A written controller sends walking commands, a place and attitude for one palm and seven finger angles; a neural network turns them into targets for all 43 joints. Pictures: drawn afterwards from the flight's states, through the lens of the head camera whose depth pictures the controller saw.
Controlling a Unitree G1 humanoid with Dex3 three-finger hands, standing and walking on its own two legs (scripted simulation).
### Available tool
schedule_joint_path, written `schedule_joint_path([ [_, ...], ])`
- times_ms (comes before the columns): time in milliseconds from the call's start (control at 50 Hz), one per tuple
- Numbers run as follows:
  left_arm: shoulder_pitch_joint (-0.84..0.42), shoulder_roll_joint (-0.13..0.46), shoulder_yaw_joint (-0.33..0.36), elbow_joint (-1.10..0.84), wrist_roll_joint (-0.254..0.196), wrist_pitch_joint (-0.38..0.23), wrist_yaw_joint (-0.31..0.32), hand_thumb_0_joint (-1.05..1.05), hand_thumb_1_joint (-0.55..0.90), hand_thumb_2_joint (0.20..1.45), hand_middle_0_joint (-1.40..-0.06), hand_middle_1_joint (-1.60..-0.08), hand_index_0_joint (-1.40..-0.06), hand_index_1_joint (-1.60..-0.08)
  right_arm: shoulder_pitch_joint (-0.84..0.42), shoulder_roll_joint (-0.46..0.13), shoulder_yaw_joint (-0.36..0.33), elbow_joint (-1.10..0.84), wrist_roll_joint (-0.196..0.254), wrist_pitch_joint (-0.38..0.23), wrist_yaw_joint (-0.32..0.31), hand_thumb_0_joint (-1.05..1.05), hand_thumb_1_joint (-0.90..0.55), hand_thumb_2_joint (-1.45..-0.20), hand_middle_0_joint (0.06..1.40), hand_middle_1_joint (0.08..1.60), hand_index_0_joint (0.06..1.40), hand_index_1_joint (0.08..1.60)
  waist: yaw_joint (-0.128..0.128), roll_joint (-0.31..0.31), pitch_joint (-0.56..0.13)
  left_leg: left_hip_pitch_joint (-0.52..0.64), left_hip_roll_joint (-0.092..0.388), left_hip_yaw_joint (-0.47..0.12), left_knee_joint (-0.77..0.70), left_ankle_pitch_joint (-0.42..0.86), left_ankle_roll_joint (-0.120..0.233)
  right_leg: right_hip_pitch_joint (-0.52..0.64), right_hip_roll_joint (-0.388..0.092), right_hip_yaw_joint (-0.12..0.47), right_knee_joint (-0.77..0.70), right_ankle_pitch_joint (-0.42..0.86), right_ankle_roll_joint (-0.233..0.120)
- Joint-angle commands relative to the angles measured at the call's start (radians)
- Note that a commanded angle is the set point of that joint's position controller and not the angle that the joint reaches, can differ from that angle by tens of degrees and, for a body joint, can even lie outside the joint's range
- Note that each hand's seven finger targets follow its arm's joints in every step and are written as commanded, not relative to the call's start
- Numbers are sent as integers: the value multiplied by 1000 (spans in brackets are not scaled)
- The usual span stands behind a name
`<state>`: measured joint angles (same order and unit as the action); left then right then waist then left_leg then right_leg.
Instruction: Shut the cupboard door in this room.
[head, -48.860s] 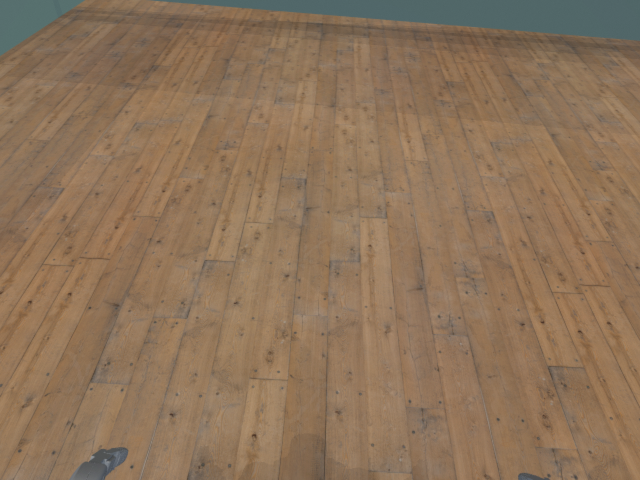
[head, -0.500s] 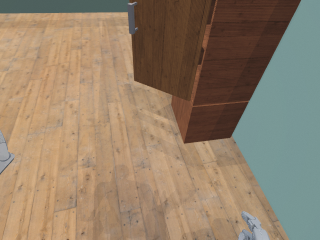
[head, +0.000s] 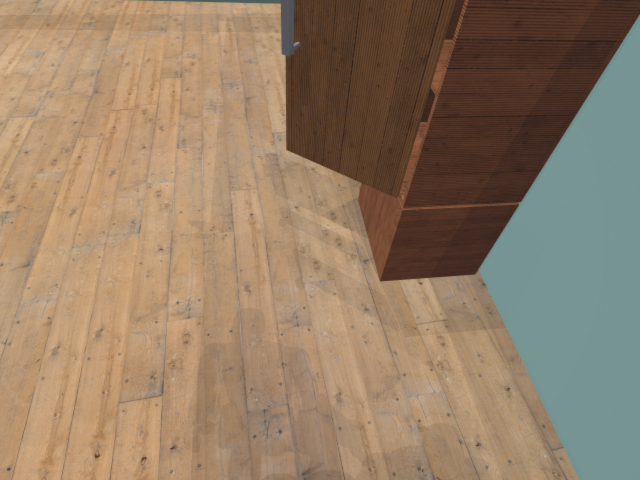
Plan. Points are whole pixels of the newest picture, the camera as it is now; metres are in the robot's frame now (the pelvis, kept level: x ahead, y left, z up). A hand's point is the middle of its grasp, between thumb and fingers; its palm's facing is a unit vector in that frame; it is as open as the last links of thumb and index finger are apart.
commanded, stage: let the arm hang, fingers relaxed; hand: left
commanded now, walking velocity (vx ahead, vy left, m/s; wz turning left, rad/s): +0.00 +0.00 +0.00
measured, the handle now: (292, 22) +1.10 +0.14 +0.09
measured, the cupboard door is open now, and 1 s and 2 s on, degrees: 51 51 51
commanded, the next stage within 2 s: look to check the result in 0.62 s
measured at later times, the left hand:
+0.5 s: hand out of the picture -0.02 +0.19 -0.17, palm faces -0.01 -0.99 -0.16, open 7.3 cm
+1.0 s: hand out of the picture -0.02 +0.21 -0.17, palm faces -0.02 -0.98 -0.20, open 7.3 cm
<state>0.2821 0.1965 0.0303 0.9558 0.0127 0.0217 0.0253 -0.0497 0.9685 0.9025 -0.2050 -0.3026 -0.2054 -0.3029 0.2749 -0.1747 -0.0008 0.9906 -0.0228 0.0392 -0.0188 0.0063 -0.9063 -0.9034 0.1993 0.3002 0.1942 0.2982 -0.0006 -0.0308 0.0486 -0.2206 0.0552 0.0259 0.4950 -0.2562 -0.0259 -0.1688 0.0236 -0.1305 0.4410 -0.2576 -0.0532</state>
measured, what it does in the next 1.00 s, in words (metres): stands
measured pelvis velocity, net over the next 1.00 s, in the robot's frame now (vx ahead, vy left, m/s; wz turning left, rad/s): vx -0.01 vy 0.04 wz -0.05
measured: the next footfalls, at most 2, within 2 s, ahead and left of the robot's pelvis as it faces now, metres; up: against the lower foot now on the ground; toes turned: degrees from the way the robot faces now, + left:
none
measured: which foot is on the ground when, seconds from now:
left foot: down 0.00-1.00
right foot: down 0.00-1.00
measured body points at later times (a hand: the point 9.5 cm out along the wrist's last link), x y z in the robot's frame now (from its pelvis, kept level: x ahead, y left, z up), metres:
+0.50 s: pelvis -0.01 +0.03 +0.01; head -0.01 +0.03 +0.46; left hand -0.01 +0.24 -0.16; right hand -0.05 -0.17 -0.16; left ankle +0.01 +0.13 -0.74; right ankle -0.01 -0.08 -0.74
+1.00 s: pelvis -0.01 +0.04 +0.01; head +0.00 +0.04 +0.46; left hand -0.02 +0.27 -0.15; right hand -0.04 -0.17 -0.16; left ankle +0.01 +0.13 -0.74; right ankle -0.01 -0.08 -0.74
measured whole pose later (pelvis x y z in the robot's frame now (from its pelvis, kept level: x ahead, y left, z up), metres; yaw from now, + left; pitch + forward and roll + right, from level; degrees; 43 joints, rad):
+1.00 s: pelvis -0.01 +0.04 +0.01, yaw -3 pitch -2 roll +0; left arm 0.32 0.15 0.02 1.15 0.01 -0.01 0.04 0.00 0.91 0.90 -0.20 -0.30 -0.20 -0.30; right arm 0.31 -0.13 0.00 1.13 -0.01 0.00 -0.03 0.00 -0.91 -0.90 0.20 0.30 0.19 0.30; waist -0.01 0.00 0.03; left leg -0.16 0.00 0.11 0.39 -0.20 0.04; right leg -0.16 -0.03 -0.05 0.40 -0.21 0.01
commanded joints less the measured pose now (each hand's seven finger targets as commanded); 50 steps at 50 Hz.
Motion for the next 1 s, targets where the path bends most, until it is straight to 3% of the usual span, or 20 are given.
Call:
schedule_joint_path([
  [0, 14, 90, 4, 17, -3, -34, -1, 0, 900, 900, -200, -300, -200, -300, 24, -96, -14, -18, 4, -36, -14, 0, -900, -900, 200, 300, 200, 300, -3, 104, -50, 18, 68, -55, -130, 175, 38, 55, -132, 148, -126, 180, 5],
  [80, 29, 76, -5, 80, -5, -34, 1, 0, 900, 900, -200, -300, -200, -300, 54, -97, -10, 32, 5, -40, -16, 0, -900, -900, 200, 300, 200, 300, -2, 23, -15, 37, 68, -51, -166, 154, 43, 36, -130, 150, -146, 140, 9],
  [140, 40, 73, -9, 112, -5, -32, 3, 0, 900, 900, -200, -300, -200, -300, 68, -88, -6, 64, 5, -40, -15, 0, -900, -900, 200, 300, 200, 300, -1, 38, 15, 31, 65, -48, -188, 113, 45, 17, -127, 153, -155, 89, 12],
  [200, 53, 65, -11, 136, -5, -32, 5, 0, 900, 900, -200, -300, -200, -300, 84, -77, -5, 84, 6, -39, -16, 0, -900, -900, 200, 300, 200, 300, -2, 3, 38, 30, 60, -44, -198, 92, 47, 2, -127, 160, -161, 76, 16],
  [380, 87, 39, -13, 167, -4, -29, 12, 0, 900, 900, -200, -300, -200, -300, 116, -42, -4, 125, 6, -39, -17, 0, -900, -900, 200, 300, 200, 300, -3, 32, 73, 8, 49, -37, -216, 32, 50, -30, -122, 165, -149, 40, 19],
  [620, 117, 16, -8, 180, 0, -32, 15, 0, 900, 900, -200, -300, -200, -300, 138, -39, -11, 125, 9, -47, -23, 0, -900, -900, 200, 300, 200, 300, -5, 71, 48, 8, 54, -46, -220, 26, 57, -28, -116, 158, -122, 67, 21],
  [980, 90, 50, -5, 168, 2, -39, 15, 0, 900, 900, -200, -300, -200, -300, 107, -69, -19, 117, 10, -50, -18, 0, -900, -900, 200, 300, 200, 300, -9, 29, 46, 35, 59, -44, -208, 85, 62, -36, -126, 166, -124, 94, 22],
])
